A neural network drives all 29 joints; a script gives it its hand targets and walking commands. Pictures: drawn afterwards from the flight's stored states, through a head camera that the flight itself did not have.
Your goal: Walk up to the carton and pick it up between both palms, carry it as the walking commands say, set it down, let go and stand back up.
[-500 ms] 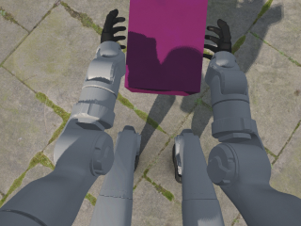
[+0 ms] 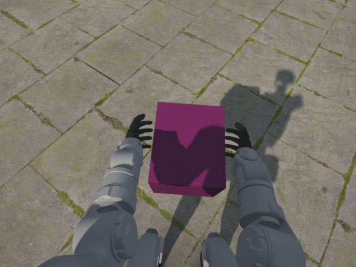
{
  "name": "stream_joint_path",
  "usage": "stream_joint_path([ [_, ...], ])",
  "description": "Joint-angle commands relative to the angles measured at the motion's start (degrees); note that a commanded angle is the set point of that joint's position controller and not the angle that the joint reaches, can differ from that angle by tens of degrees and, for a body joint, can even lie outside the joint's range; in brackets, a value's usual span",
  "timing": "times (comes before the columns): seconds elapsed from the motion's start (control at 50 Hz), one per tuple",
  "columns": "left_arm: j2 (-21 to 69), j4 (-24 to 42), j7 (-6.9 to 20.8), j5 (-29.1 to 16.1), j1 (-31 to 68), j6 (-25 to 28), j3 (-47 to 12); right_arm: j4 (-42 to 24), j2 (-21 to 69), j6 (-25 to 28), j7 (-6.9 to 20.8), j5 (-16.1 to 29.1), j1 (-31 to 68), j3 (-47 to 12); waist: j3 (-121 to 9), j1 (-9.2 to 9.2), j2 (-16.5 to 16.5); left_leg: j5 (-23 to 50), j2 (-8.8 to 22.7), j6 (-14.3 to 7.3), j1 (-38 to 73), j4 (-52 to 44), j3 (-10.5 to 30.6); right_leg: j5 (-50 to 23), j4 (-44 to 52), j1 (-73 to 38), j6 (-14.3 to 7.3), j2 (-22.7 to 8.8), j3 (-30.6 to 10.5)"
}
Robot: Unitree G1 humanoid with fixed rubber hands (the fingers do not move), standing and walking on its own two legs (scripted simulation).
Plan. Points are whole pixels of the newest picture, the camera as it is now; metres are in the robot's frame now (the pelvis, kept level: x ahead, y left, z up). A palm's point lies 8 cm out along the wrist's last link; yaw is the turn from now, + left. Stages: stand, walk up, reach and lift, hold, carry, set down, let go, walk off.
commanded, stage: reach and lift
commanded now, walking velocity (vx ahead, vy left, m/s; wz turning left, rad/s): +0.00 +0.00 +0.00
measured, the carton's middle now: (186, 152) +0.42 +0.00 -0.11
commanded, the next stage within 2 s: none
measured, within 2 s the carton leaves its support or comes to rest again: neither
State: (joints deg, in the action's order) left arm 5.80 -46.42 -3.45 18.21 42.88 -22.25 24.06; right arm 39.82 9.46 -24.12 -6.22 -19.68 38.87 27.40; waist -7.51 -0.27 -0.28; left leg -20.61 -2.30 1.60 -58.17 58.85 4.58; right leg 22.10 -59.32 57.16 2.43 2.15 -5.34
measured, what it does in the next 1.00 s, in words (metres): rises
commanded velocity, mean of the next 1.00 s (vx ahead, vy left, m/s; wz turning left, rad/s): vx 0.00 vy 0.00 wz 0.00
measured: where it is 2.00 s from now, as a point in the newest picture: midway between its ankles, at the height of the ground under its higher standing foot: outside the picture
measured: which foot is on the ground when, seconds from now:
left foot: down 0.00-1.00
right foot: down 0.00-1.00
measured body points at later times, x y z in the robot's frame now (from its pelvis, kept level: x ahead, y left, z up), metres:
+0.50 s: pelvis +0.03 -0.01 +0.05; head +0.06 +0.00 +0.50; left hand +0.39 +0.13 +0.04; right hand +0.37 -0.14 +0.04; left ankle +0.07 +0.13 -0.66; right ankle +0.06 -0.14 -0.66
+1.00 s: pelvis +0.02 -0.01 +0.07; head -0.02 +0.00 +0.51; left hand +0.37 +0.13 +0.11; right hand +0.35 -0.14 +0.10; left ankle +0.07 +0.13 -0.66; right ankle +0.06 -0.14 -0.66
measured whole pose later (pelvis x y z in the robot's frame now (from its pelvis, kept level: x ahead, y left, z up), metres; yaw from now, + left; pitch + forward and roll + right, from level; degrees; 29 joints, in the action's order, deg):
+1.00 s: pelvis +0.02 -0.01 +0.07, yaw -1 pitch -2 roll +1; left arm 6.1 -41.9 -5.2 14.7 31.9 -34.6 17.7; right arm 33.6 11.1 -38.7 -6.6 -17.6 26.9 19.2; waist -5.8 -0.3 -1.4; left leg -15.0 -0.9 1.5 -18.3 35.0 4.1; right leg 16.8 -37.0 18.4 1.3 1.6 -6.3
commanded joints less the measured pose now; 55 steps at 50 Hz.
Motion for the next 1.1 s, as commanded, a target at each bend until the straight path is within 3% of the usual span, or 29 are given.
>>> stream_joint_path([
  [0.0, 67.8, 4.0, 16.0, -12.2, 20.9, 3.6, -27.9, -7.5, 63.9, 4.3, 16.0, 13.7, 32.6, -33.8, -38.7, 0.98, -4.7, 18.2, -6.0, -2.8, 27.4, -11.7, -2.3, -20.6, 14.0, -27.0, -0.7, 6.2, 1.8],
  [0.1, 64.7, 8.3, 15.2, -13.1, 24.2, 4.3, -29.8, -4.1, 63.5, 3.4, 15.9, 13.2, 27.7, -33.2, -35.4, 0.81, -3.3, 15.6, -5.6, -2.6, 31.2, -15.1, -1.8, -17.9, 17.2, -29.2, -0.7, 5.4, 1.5],
  [0.12, 65.5, 7.6, 15.1, -13.2, 22.2, 3.5, -29.7, -1.8, 63.9, 2.4, 15.9, 12.6, 24.4, -32.8, -34.5, 1.42, -5.5, 16.3, -5.6, -2.3, 33.4, -16.1, -1.4, -18.1, 17.7, -29.8, -0.3, 5.7, 2.2],
  [0.16, 64.9, 5.2, 15.3, -11.7, 18.5, 2.9, -28.7, -5.0, 64.5, 2.6, 15.7, 13.9, 27.8, -34.4, -31.8, -1.25, -3.8, 16.0, -5.9, -2.7, 32.6, -16.9, -2.5, -18.3, 18.9, -31.2, -0.2, 5.3, 1.6],
  [0.18, 66.4, 6.6, 15.2, -12.4, 19.7, 2.7, -30.8, -5.9, 65.5, 2.7, 15.5, 13.9, 26.0, -34.8, -34.1, 0.58, -4.0, 18.2, -5.6, -2.6, 35.6, -17.3, -1.5, -20.5, 19.5, -32.6, -0.2, 5.5, 1.5],
  [0.2, 65.1, 6.3, 15.1, -11.0, 20.0, 2.7, -28.9, -2.9, 65.3, 2.3, 15.6, 13.3, 25.4, -33.2, -29.6, -0.08, -2.2, 15.6, -5.7, -2.4, 32.7, -17.9, -2.2, -18.3, 20.7, -32.1, -0.6, 5.4, 1.1],
  [0.24, 64.8, 3.3, 14.8, -11.2, 15.9, 1.9, -28.4, -2.2, 64.0, 1.5, 15.7, 13.2, 24.0, -33.2, -26.2, -1.12, -4.3, 17.4, -5.3, -2.3, 35.0, -19.3, -1.7, -19.3, 21.5, -32.3, 0.0, 5.2, 1.3],
  [0.28, 65.2, 3.7, 15.4, -11.0, 14.4, 1.3, -28.5, -2.5, 64.5, 1.1, 15.2, 12.5, 21.6, -32.9, -26.1, 0.42, -4.7, 18.0, -5.2, -3.2, 36.5, -20.6, -1.7, -20.9, 23.2, -34.6, 0.2, 5.1, 1.3],
  [0.3, 65.5, 2.6, 15.6, -11.0, 13.4, 0.7, -28.1, -2.8, 65.4, 0.6, 15.0, 13.0, 22.7, -34.3, -25.8, -0.81, -5.9, 18.0, -5.2, -3.2, 36.8, -21.4, -1.9, -21.7, 24.2, -37.2, 0.5, 4.7, 0.5],
  [0.32, 65.1, 4.8, 15.5, -10.9, 14.0, 1.0, -28.8, -1.7, 65.6, 0.4, 14.9, 13.3, 19.2, -34.7, -24.1, -0.27, -3.6, 20.2, -4.9, -3.0, 37.8, -21.2, -1.6, -24.3, 24.5, -35.8, 0.5, 4.3, 0.2],
  [0.34, 66.1, 5.1, 15.8, -12.0, 15.1, 0.7, -30.2, -4.9, 64.5, 0.8, 14.7, 13.2, 20.7, -35.8, -25.8, 0.76, -2.9, 19.9, -5.1, -2.9, 38.8, -22.3, -1.8, -24.5, 25.3, -38.9, 0.0, 4.2, 0.1],
  [0.38, 64.4, 8.3, 15.7, -12.2, 15.5, 0.9, -30.1, -4.7, 66.7, 0.2, 14.6, 14.6, 19.7, -37.1, -25.9, -1.50, -2.7, 21.2, -5.2, -2.9, 39.0, -23.2, -2.3, -27.5, 26.2, -41.9, 0.6, 3.6, -0.6],
  [0.4, 65.1, 9.7, 15.9, -13.8, 17.0, 1.0, -32.0, -5.4, 65.9, 0.3, 14.7, 14.3, 18.9, -37.3, -25.7, 0.10, -3.6, 21.9, -4.8, -2.6, 40.5, -23.3, -1.6, -27.1, 25.6, -40.8, 0.6, 4.3, 0.5],
  [0.42, 67.2, 9.0, 15.8, -14.1, 15.8, 0.3, -33.0, -7.7, 66.7, 0.1, 14.3, 15.8, 20.2, -39.4, -27.9, -0.74, -2.3, 22.7, -4.9, -2.7, 42.7, -24.2, -1.6, -27.5, 26.6, -43.8, 0.5, 3.6, -0.1],
  [0.46, 65.0, 8.4, 16.4, -12.8, 15.9, -0.4, -30.2, -8.8, 65.8, -0.7, 14.5, 15.6, 23.5, -38.8, -23.9, -1.62, -3.9, 18.3, -4.8, -3.1, 40.5, -25.3, -2.0, -23.2, 27.7, -44.0, 0.8, 3.7, 0.4],
  [0.48, 64.6, 7.8, 16.4, -12.8, 17.6, -0.9, -30.0, -3.0, 67.0, -1.8, 14.5, 14.1, 19.1, -36.6, -19.0, -0.56, -4.5, 15.7, -4.3, -3.3, 40.3, -26.4, -1.4, -20.2, 28.7, -41.3, 0.8, 3.1, 0.1],
  [0.54, 67.4, 9.4, 16.6, -14.4, 17.9, -1.9, -32.4, -10.9, 67.2, -1.8, 14.7, 16.6, 26.4, -40.3, -24.6, -0.70, -4.5, 15.5, -4.6, -3.0, 45.3, -27.1, -1.6, -18.5, 29.1, -44.3, 0.7, 3.6, 0.9],
  [0.58, 66.7, 8.8, 17.0, -14.0, 19.3, -3.4, -31.6, -7.5, 67.3, -3.3, 14.6, 15.8, 24.0, -37.9, -20.2, 0.05, -3.7, 12.9, -4.0, -2.9, 45.5, -27.7, -1.6, -14.8, 30.3, -41.9, 0.5, 3.1, 0.7],
  [0.6, 66.7, 8.3, 17.0, -13.5, 18.9, -4.0, -30.6, -8.7, 67.6, -3.6, 14.7, 16.4, 26.1, -38.0, -19.4, -1.13, -2.0, 13.3, -4.5, -2.9, 45.9, -28.1, -2.3, -15.4, 30.8, -43.1, 0.5, 3.0, 0.7],
  [0.62, 65.6, 7.0, 17.2, -13.5, 18.9, -4.7, -29.0, -4.7, 66.8, -4.9, 14.9, 14.8, 23.9, -34.6, -15.5, 0.27, -4.1, 10.7, -3.8, -2.9, 44.7, -28.7, -1.7, -12.7, 31.0, -41.3, 0.2, 3.2, 1.1],
  [0.66, 66.3, 7.2, 17.5, -14.5, 22.0, -5.5, -28.9, -6.7, 67.9, -5.6, 15.2, 17.0, 28.6, -36.5, -14.4, -1.87, -3.5, 8.8, -3.7, -3.2, 46.4, -29.5, -1.9, -8.9, 32.1, -41.2, 0.1, 2.6, 0.8],
  [0.72, 67.7, 9.7, 17.6, -16.6, 25.9, -7.0, -30.2, -7.0, 68.7, -7.2, 15.5, 17.3, 28.7, -36.9, -15.1, 0.17, -2.4, 6.4, -3.6, -2.7, 48.6, -30.3, -1.8, -6.6, 32.7, -42.6, -0.4, 2.2, 1.0],
  [0.78, 69.3, 12.0, 17.7, -18.5, 24.9, -8.5, -32.6, -12.6, 68.5, -7.9, 15.7, 19.5, 32.5, -39.1, -20.3, 0.47, -2.7, 13.1, -3.8, -2.2, 52.2, -30.0, -1.8, -13.4, 32.8, -46.5, 0.0, 3.0, 1.4],
  [0.86, 67.0, 5.8, 18.0, -16.3, 20.2, -11.1, -27.3, -9.6, 67.7, -10.5, 15.6, 19.1, 30.7, -37.3, -11.3, -1.41, -3.9, 8.8, -3.4, -2.6, 50.5, -31.3, -1.5, -8.7, 35.0, -43.7, 0.1, 2.0, 0.9],
  [0.9, 68.3, 11.4, 17.7, -17.8, 25.3, -11.0, -29.9, -11.3, 68.9, -10.5, 16.0, 20.5, 32.5, -38.4, -14.7, -1.25, -1.6, 11.2, -3.5, -2.4, 54.2, -31.5, -1.2, -10.6, 34.6, -44.8, -0.4, 1.9, 0.9],
  [0.92, 68.2, 11.5, 17.6, -18.5, 26.0, -11.6, -30.1, -9.8, 67.1, -11.3, 16.1, 19.5, 30.2, -37.6, -14.0, 0.72, -1.2, 10.8, -3.4, -1.7, 54.2, -32.1, -1.1, -10.9, 34.5, -45.7, -0.5, 2.4, 2.0],
  [1.0, 69.5, 12.7, 17.8, -20.0, 24.8, -13.6, -30.6, -17.3, 67.7, -12.6, 16.1, 22.5, 36.7, -41.8, -15.1, -1.51, -3.5, 11.4, -3.5, -2.0, 53.5, -32.0, -1.2, -11.4, 35.2, -49.6, -0.1, 1.8, 1.3],
  [1.02, 68.9, 10.0, 18.0, -20.0, 25.1, -14.8, -30.1, -12.3, 66.0, -14.0, 16.1, 20.4, 33.3, -37.9, -9.6, 0.66, -4.1, 9.7, -2.7, -2.2, 52.7, -33.3, -0.7, -10.0, 36.0, -46.4, -0.4, 1.5, 1.7],
  [1.08, 68.0, 8.9, 17.9, -19.2, 25.2, -16.1, -28.2, -10.6, 65.6, -15.4, 16.3, 20.0, 33.6, -37.1, -9.0, 0.43, -3.4, 8.9, -3.1, -1.7, 54.1, -33.5, -1.1, -8.7, 37.1, -46.6, -0.5, 1.3, 1.4],
])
